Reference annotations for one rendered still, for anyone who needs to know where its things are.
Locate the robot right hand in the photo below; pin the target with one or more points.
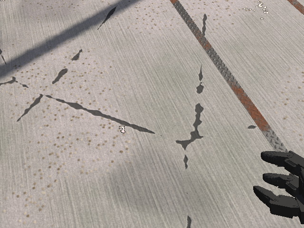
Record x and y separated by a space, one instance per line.
281 205

